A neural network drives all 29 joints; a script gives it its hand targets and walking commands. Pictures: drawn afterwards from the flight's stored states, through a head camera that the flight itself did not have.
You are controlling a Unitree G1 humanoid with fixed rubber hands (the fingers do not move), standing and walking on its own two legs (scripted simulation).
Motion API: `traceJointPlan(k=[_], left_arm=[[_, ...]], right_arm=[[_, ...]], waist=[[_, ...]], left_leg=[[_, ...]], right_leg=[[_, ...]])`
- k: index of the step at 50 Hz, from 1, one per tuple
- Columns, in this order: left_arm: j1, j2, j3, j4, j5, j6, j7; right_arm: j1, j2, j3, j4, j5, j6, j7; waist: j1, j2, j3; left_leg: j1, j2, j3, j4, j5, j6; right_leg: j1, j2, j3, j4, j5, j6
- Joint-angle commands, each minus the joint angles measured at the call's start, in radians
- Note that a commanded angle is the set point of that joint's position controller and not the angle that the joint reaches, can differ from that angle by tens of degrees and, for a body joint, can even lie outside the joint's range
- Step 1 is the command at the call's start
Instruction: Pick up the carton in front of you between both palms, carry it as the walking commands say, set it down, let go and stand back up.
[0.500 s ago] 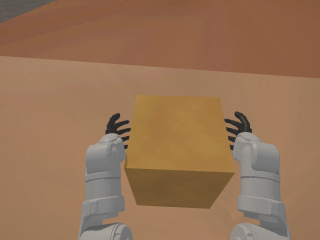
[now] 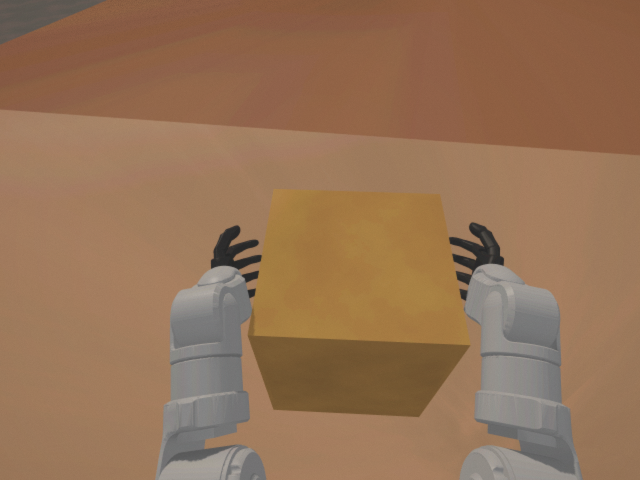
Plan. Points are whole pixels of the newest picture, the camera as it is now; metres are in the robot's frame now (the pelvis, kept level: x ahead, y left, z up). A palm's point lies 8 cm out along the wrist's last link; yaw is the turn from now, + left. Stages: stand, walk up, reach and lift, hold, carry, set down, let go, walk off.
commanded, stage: carry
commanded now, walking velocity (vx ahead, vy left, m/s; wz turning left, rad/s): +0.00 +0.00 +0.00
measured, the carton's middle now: (350, 309) +0.34 +0.00 +0.05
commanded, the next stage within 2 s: none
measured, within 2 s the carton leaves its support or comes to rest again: neither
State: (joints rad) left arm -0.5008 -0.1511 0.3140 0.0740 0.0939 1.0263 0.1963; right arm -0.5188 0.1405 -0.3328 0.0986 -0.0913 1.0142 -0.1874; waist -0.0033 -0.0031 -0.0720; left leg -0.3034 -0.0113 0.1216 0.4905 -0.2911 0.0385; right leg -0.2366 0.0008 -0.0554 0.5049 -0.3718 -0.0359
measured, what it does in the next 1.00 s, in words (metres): climbs: right foot 0.04 m higher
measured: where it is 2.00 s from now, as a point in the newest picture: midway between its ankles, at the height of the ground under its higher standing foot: (344, 283)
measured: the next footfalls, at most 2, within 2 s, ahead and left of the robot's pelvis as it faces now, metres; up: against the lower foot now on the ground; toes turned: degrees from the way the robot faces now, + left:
right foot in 0.82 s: +0.44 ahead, -0.09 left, +0.04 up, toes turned -6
left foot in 1.30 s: +0.75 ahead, +0.08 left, +0.07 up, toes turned +8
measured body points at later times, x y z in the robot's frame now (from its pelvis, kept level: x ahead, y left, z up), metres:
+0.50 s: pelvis +0.08 +0.01 -0.01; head +0.04 +0.02 +0.44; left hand +0.42 +0.16 +0.14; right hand +0.43 -0.15 +0.15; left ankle +0.05 +0.08 -0.74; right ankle +0.00 -0.10 -0.74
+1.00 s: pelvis +0.34 -0.04 +0.02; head +0.40 -0.03 +0.47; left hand +0.68 +0.16 +0.13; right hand +0.73 -0.15 +0.13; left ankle +0.27 +0.07 -0.59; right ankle +0.39 -0.09 -0.70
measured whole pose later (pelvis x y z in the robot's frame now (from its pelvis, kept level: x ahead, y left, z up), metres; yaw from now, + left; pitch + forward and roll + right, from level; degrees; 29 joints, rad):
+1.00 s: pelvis +0.34 -0.04 +0.02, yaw +2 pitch +3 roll -1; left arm -0.55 -0.14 0.26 -0.15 -0.02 1.07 0.22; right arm -0.55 0.14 -0.36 -0.16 -0.04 1.06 -0.21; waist 0.11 0.00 0.07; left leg -0.58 0.01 0.00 1.37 -0.40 0.06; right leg -0.43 0.04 -0.18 0.62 -0.35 -0.13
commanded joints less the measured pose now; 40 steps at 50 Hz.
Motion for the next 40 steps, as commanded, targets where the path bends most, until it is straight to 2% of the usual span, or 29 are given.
traceJointPlan(k=[1, 6, 7, 10, 11, 13, 15, 17, 19, 20, 21, 22, 23, 24, 25, 26, 27, 28, 29, 30, 32, 33, 36, 37, 38, 39, 40], left_arm=[[-0.617, -0.761, -0.563, -0.043, -0.148, -0.018, 0.000], [-0.617, -0.761, -0.563, -0.043, -0.148, -0.018, 0.000], [-0.621, -0.761, -0.565, -0.047, -0.151, -0.018, -0.001], [-0.651, -0.753, -0.572, -0.076, -0.163, -0.021, 0.004], [-0.670, -0.743, -0.571, -0.090, -0.166, -0.022, 0.007], [-0.691, -0.719, -0.571, -0.113, -0.179, -0.021, 0.015], [-0.698, -0.689, -0.571, -0.134, -0.198, -0.018, 0.024], [-0.683, -0.652, -0.559, -0.135, -0.202, -0.007, 0.034], [-0.668, -0.614, -0.543, -0.121, -0.198, 0.009, 0.041], [-0.663, -0.600, -0.537, -0.108, -0.193, 0.018, 0.045], [-0.667, -0.592, -0.534, -0.104, -0.190, 0.027, 0.047], [-0.682, -0.591, -0.534, -0.101, -0.189, 0.035, 0.049], [-0.685, -0.595, -0.532, -0.096, -0.189, 0.043, 0.049], [-0.693, -0.609, -0.533, -0.094, -0.191, 0.049, 0.048], [-0.710, -0.628, -0.536, -0.095, -0.198, 0.055, 0.043], [-0.727, -0.636, -0.540, -0.094, -0.204, 0.061, 0.039], [-0.750, -0.645, -0.543, -0.087, -0.211, 0.060, 0.038], [-0.755, -0.660, -0.532, -0.081, -0.206, 0.055, 0.037], [-0.728, -0.666, -0.509, -0.070, -0.194, 0.049, 0.037], [-0.713, -0.670, -0.494, -0.072, -0.185, 0.043, 0.038], [-0.713, -0.669, -0.482, -0.098, -0.179, 0.032, 0.043], [-0.712, -0.659, -0.481, -0.115, -0.173, 0.028, 0.047], [-0.677, -0.614, -0.480, -0.151, -0.153, 0.019, 0.055], [-0.656, -0.603, -0.483, -0.158, -0.147, 0.021, 0.055], [-0.642, -0.599, -0.490, -0.166, -0.146, 0.024, 0.054], [-0.635, -0.593, -0.500, -0.175, -0.150, 0.026, 0.051], [-0.625, -0.598, -0.516, -0.180, -0.158, 0.028, 0.046]], right_arm=[[-0.589, 0.785, 0.572, -0.035, 0.157, -0.002, 0.001], [-0.588, 0.784, 0.572, -0.036, 0.157, -0.002, 0.001], [-0.593, 0.785, 0.573, -0.041, 0.160, -0.003, 0.001], [-0.631, 0.772, 0.578, -0.072, 0.174, -0.004, -0.003], [-0.647, 0.763, 0.577, -0.083, 0.177, -0.004, -0.006], [-0.666, 0.739, 0.582, -0.104, 0.189, -0.003, -0.013], [-0.670, 0.705, 0.584, -0.126, 0.204, 0.002, -0.024], [-0.658, 0.670, 0.574, -0.129, 0.203, 0.015, -0.034], [-0.639, 0.645, 0.555, -0.113, 0.197, 0.032, -0.039], [-0.631, 0.629, 0.540, -0.098, 0.194, 0.041, -0.041], [-0.627, 0.615, 0.524, -0.084, 0.189, 0.049, -0.043], [-0.629, 0.608, 0.510, -0.071, 0.185, 0.058, -0.043], [-0.622, 0.608, 0.499, -0.051, 0.185, 0.065, -0.042], [-0.616, 0.613, 0.488, -0.034, 0.181, 0.069, -0.041], [-0.609, 0.611, 0.473, -0.018, 0.170, 0.073, -0.044], [-0.593, 0.615, 0.460, 0.003, 0.160, 0.076, -0.046], [-0.589, 0.621, 0.456, 0.003, 0.154, 0.077, -0.045], [-0.631, 0.637, 0.474, -0.033, 0.165, 0.074, -0.042], [-0.682, 0.665, 0.514, -0.074, 0.195, 0.069, -0.036], [-0.740, 0.688, 0.556, -0.128, 0.238, 0.058, -0.029], [-0.809, 0.708, 0.610, -0.223, 0.302, 0.037, -0.019], [-0.803, 0.706, 0.622, -0.246, 0.314, 0.030, -0.019], [-0.749, 0.693, 0.635, -0.259, 0.322, 0.024, -0.016], [-0.727, 0.686, 0.638, -0.255, 0.323, 0.026, -0.014], [-0.702, 0.680, 0.641, -0.250, 0.320, 0.030, -0.011], [-0.672, 0.675, 0.638, -0.249, 0.315, 0.032, -0.008], [-0.648, 0.664, 0.633, -0.255, 0.305, 0.035, -0.007]], waist=[[0.000, 0.001, -0.316], [0.000, 0.001, -0.316], [-0.001, 0.002, -0.326], [-0.008, 0.018, -0.269], [-0.013, 0.021, -0.240], [-0.012, 0.036, -0.244], [-0.001, 0.024, -0.278], [0.022, -0.048, -0.270], [0.045, -0.160, -0.224], [0.048, -0.171, -0.185], [0.049, -0.155, -0.168], [0.045, -0.137, -0.167], [0.031, -0.099, -0.186], [0.005, -0.040, -0.203], [-0.031, 0.108, -0.245], [-0.069, 0.275, -0.274], [-0.096, 0.294, -0.209], [-0.101, 0.157, -0.198], [-0.105, 0.058, -0.239], [-0.100, 0.013, -0.253], [-0.090, 0.045, -0.253], [-0.083, 0.065, -0.242], [-0.057, 0.095, -0.214], [-0.049, 0.116, -0.215], [-0.015, 0.149, -0.241], [0.024, 0.180, -0.282], [0.080, 0.193, -0.344]], left_leg=[[0.168, 0.147, -0.149, -0.061, 0.176, 0.031], [0.167, 0.147, -0.150, -0.063, 0.173, 0.032], [0.169, 0.142, -0.149, -0.071, 0.089, 0.033], [0.097, 0.148, -0.207, -0.119, -0.386, 0.056], [0.072, 0.161, -0.235, -0.130, -0.456, 0.065], [0.072, 0.182, -0.259, -0.146, -0.448, 0.069], [0.070, 0.179, -0.246, -0.127, -0.424, 0.064], [-0.014, 0.126, -0.163, -0.018, -0.370, 0.037], [-0.153, 0.048, -0.047, 0.153, -0.223, 0.008], [-0.214, 0.032, -0.020, 0.167, -0.180, 0.004], [-0.236, 0.023, -0.014, 0.136, -0.181, 0.007], [-0.197, 0.022, -0.012, 0.087, -0.177, 0.012], [-0.089, 0.025, -0.018, 0.045, -0.165, 0.016], [0.060, 0.036, -0.059, -0.009, -0.152, 0.024], [0.279, 0.138, -0.250, -0.088, -0.153, 0.071], [0.495, 0.289, -0.502, -0.142, -0.015, 0.150], [0.611, 0.361, -0.651, -0.174, 0.181, 0.237], [0.652, 0.380, -0.637, -0.128, 0.327, 0.270], [0.685, 0.375, -0.593, -0.104, 0.352, 0.265], [0.680, 0.362, -0.534, -0.107, 0.299, 0.243], [0.633, 0.313, -0.440, -0.157, 0.185, 0.202], [0.581, 0.286, -0.390, -0.185, 0.180, 0.185], [0.445, 0.219, -0.239, -0.214, 0.314, 0.147], [0.393, 0.205, -0.186, -0.216, 0.416, 0.132], [0.334, 0.187, -0.121, -0.182, 0.644, 0.110], [0.307, 0.194, -0.084, -0.089, 0.912, 0.095], [0.279, 0.201, -0.031, 0.063, 1.105, 0.066]], right_leg=[[0.041, -0.113, 0.100, -0.067, 0.137, -0.026], [0.039, -0.113, 0.100, -0.067, 0.134, -0.026], [0.039, -0.108, 0.096, -0.071, 0.073, -0.029], [-0.037, -0.081, 0.100, -0.064, -0.290, -0.053], [-0.067, -0.079, 0.107, -0.053, -0.332, -0.059], [-0.057, -0.076, 0.089, -0.032, -0.279, -0.060], [0.000, -0.084, 0.101, -0.042, -0.258, -0.070], [0.087, -0.137, 0.200, -0.131, -0.328, -0.100], [0.183, -0.239, 0.376, -0.238, -0.404, -0.152], [0.205, -0.276, 0.422, -0.252, -0.381, -0.181], [0.219, -0.287, 0.425, -0.243, -0.309, -0.197], [0.210, -0.285, 0.395, -0.200, -0.210, -0.196], [0.159, -0.261, 0.325, -0.137, -0.142, -0.172], [0.058, -0.198, 0.206, -0.031, -0.050, -0.129], [-0.123, -0.092, 0.043, 0.188, 0.091, -0.059], [-0.363, -0.025, -0.045, 0.397, -0.010, -0.007], [-0.624, 0.028, -0.040, 0.539, -0.233, 0.003], [-0.713, 0.002, -0.011, 0.660, -0.300, -0.005], [-0.749, -0.017, 0.003, 0.740, -0.305, -0.012], [-0.772, -0.037, 0.011, 0.769, -0.304, -0.022], [-0.774, -0.060, 0.006, 0.775, -0.232, -0.024], [-0.744, -0.063, -0.009, 0.741, -0.177, -0.023], [-0.600, -0.061, -0.055, 0.517, -0.017, -0.019], [-0.495, -0.045, -0.080, 0.401, 0.036, -0.023], [-0.328, 0.005, -0.142, 0.306, 0.063, -0.034], [-0.178, 0.072, -0.210, 0.285, 0.060, -0.038], [-0.007, 0.120, -0.250, 0.239, 0.065, -0.050]])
